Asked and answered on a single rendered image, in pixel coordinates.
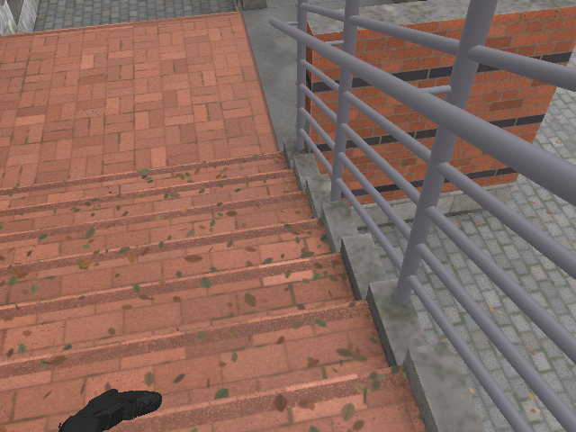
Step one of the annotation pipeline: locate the robot left hand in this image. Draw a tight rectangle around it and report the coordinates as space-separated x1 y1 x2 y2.
58 389 162 432

